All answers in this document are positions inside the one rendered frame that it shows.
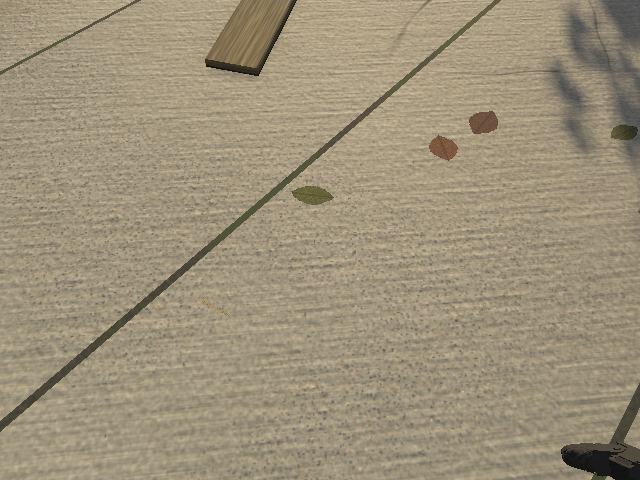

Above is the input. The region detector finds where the right robot hand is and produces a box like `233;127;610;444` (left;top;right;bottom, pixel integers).
561;442;640;480

